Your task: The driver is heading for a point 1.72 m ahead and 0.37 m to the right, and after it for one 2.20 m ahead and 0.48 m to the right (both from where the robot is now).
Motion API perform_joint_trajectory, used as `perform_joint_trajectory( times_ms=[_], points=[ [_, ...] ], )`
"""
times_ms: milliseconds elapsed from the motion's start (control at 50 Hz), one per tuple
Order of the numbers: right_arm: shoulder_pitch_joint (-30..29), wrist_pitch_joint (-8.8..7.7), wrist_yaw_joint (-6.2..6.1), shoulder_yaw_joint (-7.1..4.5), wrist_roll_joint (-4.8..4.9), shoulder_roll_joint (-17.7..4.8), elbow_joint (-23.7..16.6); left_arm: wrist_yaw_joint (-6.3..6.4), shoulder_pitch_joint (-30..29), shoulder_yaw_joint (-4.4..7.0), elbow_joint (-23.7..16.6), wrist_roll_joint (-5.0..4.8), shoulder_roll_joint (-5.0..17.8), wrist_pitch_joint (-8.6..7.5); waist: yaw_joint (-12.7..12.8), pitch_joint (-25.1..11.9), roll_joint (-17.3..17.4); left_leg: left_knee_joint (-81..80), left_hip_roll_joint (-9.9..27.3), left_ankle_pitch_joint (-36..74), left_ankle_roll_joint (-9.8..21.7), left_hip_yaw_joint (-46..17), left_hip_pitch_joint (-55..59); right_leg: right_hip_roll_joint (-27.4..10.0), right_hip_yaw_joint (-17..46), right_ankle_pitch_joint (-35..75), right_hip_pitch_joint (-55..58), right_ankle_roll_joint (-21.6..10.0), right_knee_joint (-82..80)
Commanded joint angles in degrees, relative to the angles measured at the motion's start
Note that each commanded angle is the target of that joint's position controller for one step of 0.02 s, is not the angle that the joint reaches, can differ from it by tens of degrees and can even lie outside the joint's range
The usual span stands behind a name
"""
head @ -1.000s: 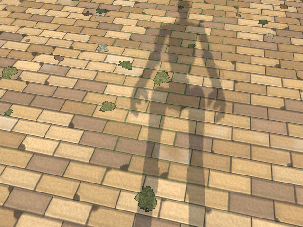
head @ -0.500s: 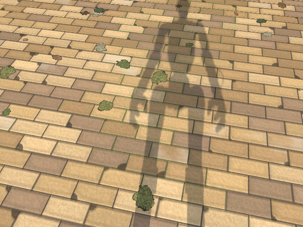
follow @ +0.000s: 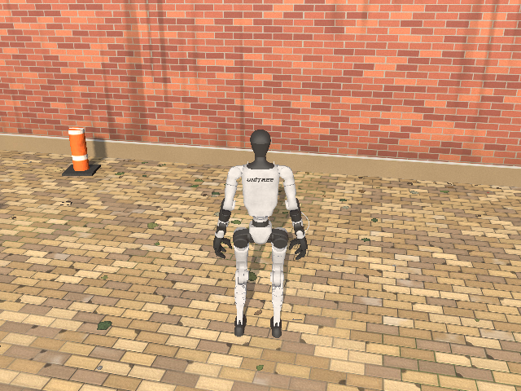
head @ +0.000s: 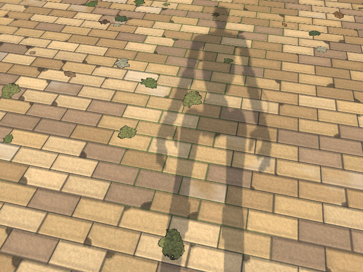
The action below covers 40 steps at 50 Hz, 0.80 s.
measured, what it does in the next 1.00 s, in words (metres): walks ahead, turning right: right foot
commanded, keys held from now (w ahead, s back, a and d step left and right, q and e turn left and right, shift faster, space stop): w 0.38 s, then w+e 0.62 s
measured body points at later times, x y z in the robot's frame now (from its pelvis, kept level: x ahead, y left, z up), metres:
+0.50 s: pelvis +0.17 +0.05 +0.00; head +0.19 +0.06 +0.45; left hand +0.35 +0.28 -0.11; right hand +0.06 -0.18 -0.13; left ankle +0.04 +0.14 -0.74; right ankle +0.34 -0.11 -0.68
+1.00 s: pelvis +0.46 -0.01 +0.01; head +0.49 -0.03 +0.46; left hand +0.57 +0.25 -0.11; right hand +0.60 -0.31 -0.08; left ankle +0.70 +0.12 -0.68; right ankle +0.40 -0.08 -0.74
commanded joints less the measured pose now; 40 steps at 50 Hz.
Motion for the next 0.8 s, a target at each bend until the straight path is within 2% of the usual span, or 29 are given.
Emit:
perform_joint_trajectory(
  times_ms=[20, 40, 80, 120, 140, 160, 180, 200, 220, 240, 260, 280, 300, 320, 380, 440, 540, 560, 600, 620, 640, 660, 680, 700, 720, 740, 760, 780, 800],
  points=[
    [-3.7, -2.79, 0.87, -0.70, 0.60, -4.5, -4.5, 0.40, 4.7, 3.06, -1.5, -0.04, 12.2, -1.35, 2.1, 9.2, -9.4, 14.1, 1.4, -4.8, 1.9, 2.3, -14.5, -20.9, 29.2, -29.5, -3.6, -12.3, -22.3],
    [-3.9, -3.44, 1.31, -0.87, 0.90, -4.7, -4.9, 0.21, 4.0, 3.04, -2.1, 0.09, 11.5, -1.90, 1.6, 9.3, -8.5, 16.2, 2.9, -7.1, 2.5, 1.3, -17.2, -21.7, 29.3, -26.0, -1.8, -12.4, -22.1],
    [-3.5, -4.60, 1.96, -1.09, 1.40, -4.8, -5.4, -0.06, 1.6, 3.05, -3.6, -0.85, 10.7, -2.40, 0.2, 8.0, -6.5, 8.9, 4.3, -6.4, 3.6, 1.4, -15.2, -19.2, 23.2, -18.3, -0.3, -9.6, -20.8],
    [0.9, -5.26, 2.27, -1.40, 1.22, -3.8, -3.4, -0.24, -1.3, 3.24, -4.7, -1.77, 11.4, -1.97, -2.8, 5.3, -5.7, -4.4, 0.9, 3.5, 3.3, 6.4, -0.5, -13.2, 13.4, -12.3, -6.2, -6.8, -16.9],
    [5.3, -5.15, 2.33, -1.85, 1.00, -3.8, -1.2, -0.36, -0.8, 3.24, -4.8, -1.76, 11.4, -1.64, -4.0, 3.8, -4.9, -7.2, -1.8, 8.6, 2.2, 8.6, 7.8, -10.8, 10.6, -11.5, -10.2, -6.3, -13.4],
    [9.6, -4.82, 2.33, -2.26, 0.88, -4.2, 0.3, -0.49, -1.1, 2.82, -5.2, -1.54, 10.1, -1.64, -5.5, 3.1, -3.0, -8.7, -2.0, 8.6, 1.9, 7.5, 13.4, -8.7, 8.4, -10.2, -13.8, -5.3, -8.3],
    [15.2, -4.75, 2.04, -2.93, 0.79, -6.5, 0.9, -0.98, -2.3, 1.66, -6.0, -0.85, 6.3, -2.10, -7.6, 1.3, 5.2, -14.6, 6.3, 2.1, 4.1, -4.9, 19.8, -4.4, 2.9, -6.1, -20.0, -2.5, 6.6],
    [21.2, -4.95, 2.21, -4.28, 0.90, -14.0, 0.8, -1.17, -2.6, 0.83, -8.2, -0.14, 2.7, -3.25, -8.2, -0.8, 18.1, -23.3, 19.4, -6.1, 11.5, -28.6, 25.8, 1.3, -2.0, -12.0, -31.5, 0.2, 24.3],
    [19.8, -5.88, 2.67, -3.68, -0.22, -12.9, 1.1, -1.18, -3.5, 1.26, -9.0, -1.48, 4.5, -4.07, -6.7, 1.4, 14.0, -26.7, 24.4, -17.2, 16.6, -39.6, 21.4, -0.8, 3.6, -14.9, -36.7, -0.7, 36.1],
    [13.8, -6.73, 2.93, -2.68, -0.13, -9.6, -1.1, -1.55, -4.9, 1.57, -9.7, -2.46, 6.5, -4.78, -4.5, 6.4, 7.9, -27.1, 22.8, -18.6, 15.3, -35.1, 18.5, -4.5, 5.8, -9.0, -40.9, -2.0, 40.4],
    [9.8, -7.08, 3.32, -2.06, -0.08, -7.9, -2.6, -1.88, -4.7, 1.86, -9.3, -2.15, 7.3, -5.27, -3.0, 7.2, 6.0, -27.1, 19.6, -12.9, 12.9, -28.0, 17.1, -6.4, 5.2, -3.1, -40.9, -2.4, 40.3],
    [7.4, -7.04, 3.68, -1.67, 0.00, -7.4, -3.7, -1.93, -4.7, 2.29, -8.8, -1.26, 7.9, -5.61, -2.0, 6.9, 4.7, -27.3, 17.1, -4.8, 11.0, -22.1, 16.2, -7.7, 4.7, 1.5, -39.6, -2.3, 37.6],
    [7.2, -6.75, 3.75, -1.23, -0.10, -6.1, -4.1, -2.15, -5.3, 2.73, -8.8, -0.65, 8.6, -5.67, -1.7, 6.5, 4.6, -27.5, 14.9, 3.3, 9.4, -16.6, 15.4, -8.6, 4.0, 4.8, -37.3, -1.7, 34.5],
    [8.7, -6.36, 3.59, -0.92, -0.33, -5.3, -3.9, -2.47, -5.6, 2.79, -8.7, -0.44, 8.0, -5.52, -1.9, 5.7, 5.2, -27.6, 13.1, 9.8, 8.7, -12.4, 15.0, -8.8, 2.8, 7.0, -35.3, -1.0, 32.5],
    [12.4, -5.59, 2.50, -0.99, -0.66, -6.7, -3.6, -2.87, -10.4, 2.20, -10.5, -0.17, 5.2, -4.81, -2.9, 5.6, 4.5, -27.8, 11.4, 23.2, 9.6, -6.3, 14.6, -8.2, 0.0, 11.6, -35.1, 1.5, 25.7],
    [12.6, -5.29, 1.52, -1.29, -0.84, -8.6, -4.4, -3.26, -18.0, 1.12, -13.5, -0.67, 3.1, -4.55, -4.4, 6.8, 4.4, -29.8, 10.2, 24.1, 8.9, -0.7, 11.1, -6.5, -2.1, 18.4, -30.7, 2.2, 13.5],
    [14.8, -5.26, 1.35, -1.77, -0.19, -8.8, -3.8, -4.96, -24.2, 0.70, -16.9, -1.25, 3.7, -4.37, -4.5, 8.5, 4.2, -29.5, 13.3, 28.3, 8.3, 4.6, 16.2, -4.9, -2.5, 20.3, -27.6, -1.1, 4.9],
    [14.2, -5.03, 1.34, -1.97, -0.20, -9.1, -4.1, -5.39, -24.4, 0.86, -17.4, -1.20, 4.1, -4.52, -3.7, 7.9, 4.2, -27.5, 13.9, 33.6, 7.8, 5.8, 18.5, -4.2, -2.8, 18.9, -26.8, -2.3, 4.1],
    [12.3, -4.39, 1.08, -2.55, -0.58, -10.8, -5.4, -5.92, -21.3, 1.92, -17.4, -0.92, 6.2, -4.69, -0.7, 3.3, 6.0, -19.4, 14.7, 55.7, 6.5, 7.7, 22.3, -1.1, -5.1, 14.6, -20.3, -4.5, 4.9],
    [11.4, -3.75, 0.89, -2.83, -0.97, -11.6, -6.1, -5.96, -15.4, 3.07, -16.1, -0.98, 8.2, -4.56, 2.5, -0.9, 7.4, -11.1, 14.3, 65.8, 5.6, 8.8, 23.2, 1.2, -6.4, 12.5, -13.5, -5.6, 5.6],
    [10.2, -3.15, 0.74, -2.86, -1.24, -11.9, -7.1, -5.77, -6.2, 4.69, -13.5, -1.20, 10.8, -4.21, 7.0, -6.2, 7.3, 1.2, 12.7, 68.8, 4.1, 10.4, 19.7, 3.1, -6.7, 13.4, -1.6, -7.2, 3.9],
    [10.2, -3.37, 0.65, -2.39, -1.77, -11.5, -9.1, -5.00, 2.7, 6.26, -12.0, -0.93, 14.7, -3.58, 10.2, -11.6, 2.7, 18.0, 10.9, 54.4, 2.4, 10.5, 5.1, -3.9, 5.3, 11.0, 15.9, -10.3, 3.7],
    [16.8, -5.21, 2.30, 0.41, -2.30, -2.3, -11.0, -4.81, 6.3, 6.97, -11.7, -0.40, 19.0, -3.45, 4.4, -20.9, -13.3, 41.7, -2.1, 2.3, -1.5, 6.5, -20.1, -20.3, 39.9, -3.0, 36.9, -22.5, -2.6],
    [11.3, -8.06, 3.08, -0.52, 0.01, -6.4, -11.2, -4.27, 6.8, 5.88, -11.0, -0.10, 14.2, -3.30, 7.4, -22.1, -9.4, 49.5, -2.7, -7.3, 0.3, -4.1, -27.0, -20.8, 49.0, -5.7, 37.5, -21.5, -11.9],
    [5.2, -9.58, 3.32, -1.44, 2.05, -9.8, -14.1, -3.97, 2.6, 5.35, -11.7, 0.01, 12.2, -3.81, 6.6, -12.1, -8.5, 49.2, 0.6, -3.5, 1.9, -4.4, -32.1, -19.0, 40.3, -1.5, 30.1, -18.3, -13.0],
    [2.0, -10.30, 2.78, -1.61, 1.87, -10.9, -15.2, -4.05, -2.5, 4.82, -13.3, 0.02, 10.6, -4.40, 4.1, -7.6, -0.9, 44.7, 3.5, 1.3, 2.4, -4.0, -29.4, -16.6, 32.8, 5.5, 20.0, -16.5, -14.0],
    [0.9, -10.09, 2.13, -2.31, 0.98, -11.1, -15.3, -4.28, -6.2, 4.39, -14.5, 0.37, 9.3, -4.74, 1.4, -4.1, 2.5, 40.0, 5.0, 3.2, 2.0, -3.3, -25.8, -14.3, 27.3, 12.1, 10.9, -15.4, -14.9],
    [2.0, -9.25, 1.81, -2.72, 0.29, -11.0, -15.7, -4.19, -8.1, 4.03, -15.3, 0.99, 8.5, -4.90, -0.9, -3.2, 1.7, 37.4, 6.4, 3.9, 1.6, -3.8, -21.2, -12.5, 23.7, 15.6, 4.9, -15.1, -16.3],
    [2.7, -8.42, 1.69, -2.85, -0.14, -10.1, -16.2, -4.09, -8.7, 3.97, -15.7, 0.76, 8.4, -4.78, -2.2, -2.3, 0.7, 34.5, 6.9, 3.7, 0.9, -3.5, -19.4, -11.5, 22.2, 16.5, 1.3, -15.1, -17.3]
  ],
)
